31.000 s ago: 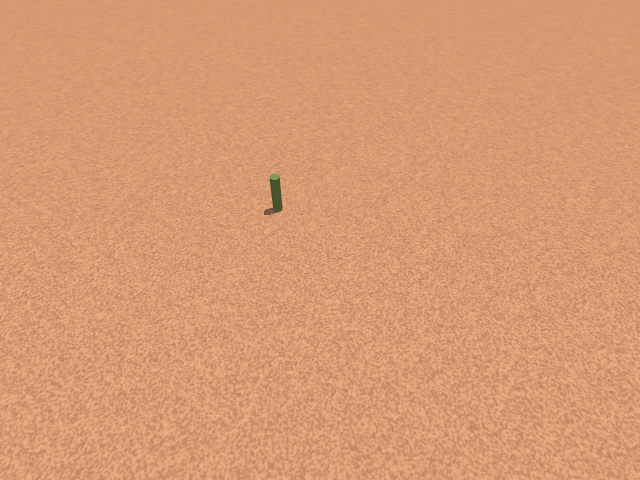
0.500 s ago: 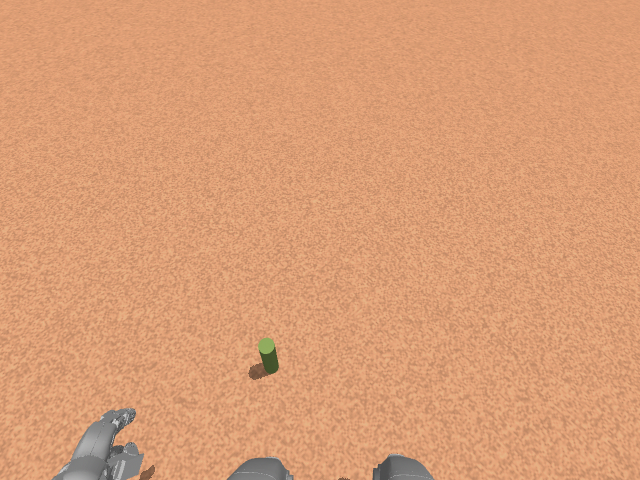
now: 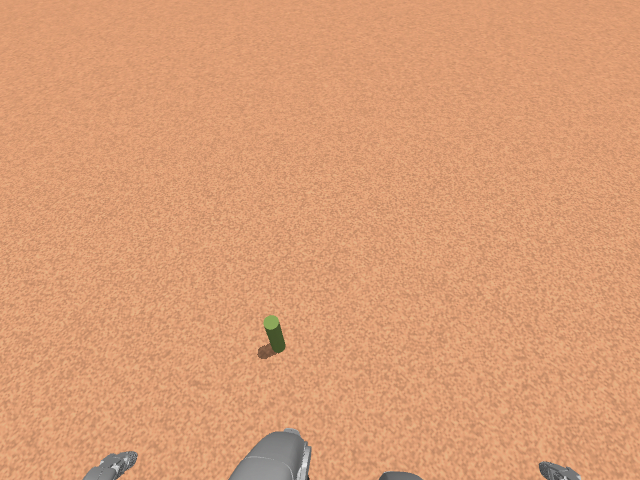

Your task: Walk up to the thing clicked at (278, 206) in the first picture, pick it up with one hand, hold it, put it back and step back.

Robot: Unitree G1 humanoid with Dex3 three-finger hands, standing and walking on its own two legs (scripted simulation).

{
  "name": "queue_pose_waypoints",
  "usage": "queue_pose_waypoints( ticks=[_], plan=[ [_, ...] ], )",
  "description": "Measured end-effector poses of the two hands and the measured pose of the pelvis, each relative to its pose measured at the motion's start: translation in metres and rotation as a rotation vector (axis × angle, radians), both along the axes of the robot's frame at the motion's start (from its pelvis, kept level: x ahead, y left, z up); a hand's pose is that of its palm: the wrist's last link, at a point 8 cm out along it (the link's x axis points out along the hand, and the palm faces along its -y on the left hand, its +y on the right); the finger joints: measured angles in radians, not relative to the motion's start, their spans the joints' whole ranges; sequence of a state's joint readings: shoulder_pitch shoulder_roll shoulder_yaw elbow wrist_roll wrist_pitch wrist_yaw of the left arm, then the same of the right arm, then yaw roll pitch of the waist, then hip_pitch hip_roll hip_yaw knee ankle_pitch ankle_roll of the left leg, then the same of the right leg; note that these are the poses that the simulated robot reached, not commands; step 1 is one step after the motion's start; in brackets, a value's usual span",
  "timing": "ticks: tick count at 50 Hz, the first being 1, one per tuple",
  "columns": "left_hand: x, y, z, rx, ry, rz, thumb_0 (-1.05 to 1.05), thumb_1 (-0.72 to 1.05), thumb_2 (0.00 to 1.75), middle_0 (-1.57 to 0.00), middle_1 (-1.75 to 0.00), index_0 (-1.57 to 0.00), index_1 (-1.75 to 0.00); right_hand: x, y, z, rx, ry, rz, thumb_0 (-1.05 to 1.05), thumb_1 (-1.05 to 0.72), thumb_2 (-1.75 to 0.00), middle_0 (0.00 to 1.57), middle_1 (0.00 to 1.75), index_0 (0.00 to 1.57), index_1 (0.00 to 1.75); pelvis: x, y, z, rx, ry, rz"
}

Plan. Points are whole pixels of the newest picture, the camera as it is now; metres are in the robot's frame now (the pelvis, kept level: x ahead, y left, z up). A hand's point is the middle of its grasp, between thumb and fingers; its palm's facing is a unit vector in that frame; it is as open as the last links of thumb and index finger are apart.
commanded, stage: step back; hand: left
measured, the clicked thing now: (275, 335) +0.54 +0.20 -0.66
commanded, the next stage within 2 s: none
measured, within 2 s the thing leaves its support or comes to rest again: neither
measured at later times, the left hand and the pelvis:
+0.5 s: hand out of the picture -0.05 +0.28 -0.15, palm faces +0.01 -0.93 -0.38, open 7.4 cm; pelvis -0.14 +0.01 +0.00, yaw +1 degrees
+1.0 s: hand out of the picture -0.20 +0.26 -0.14, palm faces +0.07 -0.91 -0.40, open 7.4 cm; pelvis -0.31 -0.02 -0.01, yaw +4 degrees
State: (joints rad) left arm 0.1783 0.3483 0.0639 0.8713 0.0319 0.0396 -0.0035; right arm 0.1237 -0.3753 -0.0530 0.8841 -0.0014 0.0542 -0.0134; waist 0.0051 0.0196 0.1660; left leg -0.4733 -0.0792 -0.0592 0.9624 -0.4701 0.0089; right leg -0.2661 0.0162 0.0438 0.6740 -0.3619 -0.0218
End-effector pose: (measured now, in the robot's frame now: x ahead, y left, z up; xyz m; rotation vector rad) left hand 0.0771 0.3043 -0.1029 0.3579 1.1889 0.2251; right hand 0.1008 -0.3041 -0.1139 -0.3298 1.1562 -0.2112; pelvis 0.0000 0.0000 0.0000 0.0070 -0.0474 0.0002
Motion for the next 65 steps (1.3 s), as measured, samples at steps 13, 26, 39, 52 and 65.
queue_pose_waypoints(
  ticks=[13, 26, 39, 52, 65],
  plan=[
    [-0.04, 0.026, -0.005, -0.012, -0.132, 0.027, 0.0, 0.9, 0.9, -0.2, -0.3, -0.2, -0.3, -0.072, 0.009, 0.012, -0.081, 0.048, 0.085, 0.0, -0.9, -0.9, 0.2, 0.3, 0.21, 0.3, -0.071, 0.018, -0.005, 0.016, 0.0, 0.066],
    [-0.143, 0.02, -0.008, -0.008, -0.009, 0.017, 0.0, 0.9, 0.9, -0.2, -0.3, -0.2, -0.3, -0.128, 0.008, 0.03, -0.069, -0.08, 0.078, 0.0, -0.9, -0.9, 0.21, 0.3, 0.21, 0.3, -0.149, 0.005, 0.003, -0.024, 0.013, 0.001],
    [-0.262, -0.022, 0.013, 0.027, 0.032, 0.038, 0.0, 0.9, 0.9, -0.21, -0.3, -0.2, -0.3, -0.237, -0.038, 0.006, -0.031, -0.01, 0.022, 0.0, -0.9, -0.9, 0.2, 0.3, 0.21, 0.3, -0.234, -0.026, 0.004, 0.025, 0.007, 0.004],
    [-0.301, -0.009, -0.002, 0.007, -0.105, 0.045, 0.0, 0.9, 0.9, -0.2, -0.3, -0.2, -0.3, -0.337, -0.019, 0.006, -0.045, 0.084, 0.092, 0.0, -0.9, -0.9, 0.2, 0.3, 0.21, 0.3, -0.325, -0.02, -0.003, 0.007, -0.005, 0.081],
    [-0.418, -0.038, -0.009, 0.007, 0.011, 0.015, 0.0, 0.9, 0.9, -0.2, -0.3, -0.2, -0.3, -0.376, -0.051, 0.019, -0.057, -0.104, 0.099, 0.0, -0.9, -0.9, 0.21, 0.3, 0.21, 0.3, -0.418, -0.051, -0.005, -0.008, 0.023, -0.005]
  ],
)
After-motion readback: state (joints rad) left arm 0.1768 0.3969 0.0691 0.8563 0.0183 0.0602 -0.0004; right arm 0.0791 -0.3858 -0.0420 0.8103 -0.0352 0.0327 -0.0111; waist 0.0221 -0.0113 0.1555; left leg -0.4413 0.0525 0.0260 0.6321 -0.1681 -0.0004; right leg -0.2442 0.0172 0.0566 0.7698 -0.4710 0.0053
